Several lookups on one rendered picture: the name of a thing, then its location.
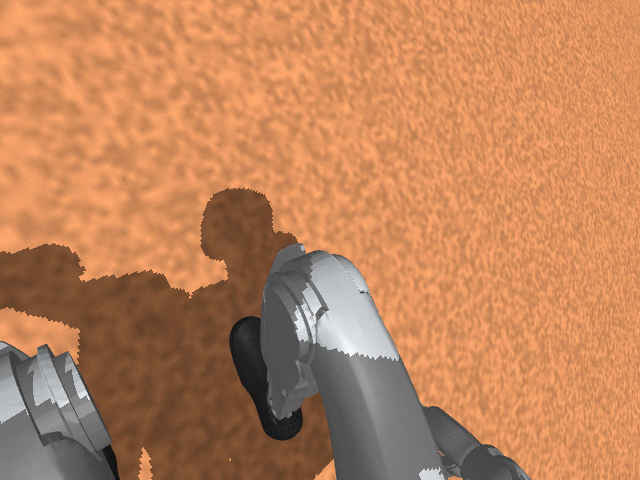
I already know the right robot hand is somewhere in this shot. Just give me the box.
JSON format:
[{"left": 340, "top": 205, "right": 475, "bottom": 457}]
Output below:
[{"left": 420, "top": 402, "right": 482, "bottom": 478}]

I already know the left robot foot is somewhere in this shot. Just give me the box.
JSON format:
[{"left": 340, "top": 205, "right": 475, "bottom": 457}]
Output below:
[{"left": 102, "top": 445, "right": 120, "bottom": 480}]

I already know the right robot arm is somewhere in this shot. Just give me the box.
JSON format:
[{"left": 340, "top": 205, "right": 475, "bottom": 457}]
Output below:
[{"left": 460, "top": 444, "right": 531, "bottom": 480}]

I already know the right robot foot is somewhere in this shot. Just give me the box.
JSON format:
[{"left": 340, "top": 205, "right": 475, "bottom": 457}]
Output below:
[{"left": 229, "top": 316, "right": 303, "bottom": 441}]

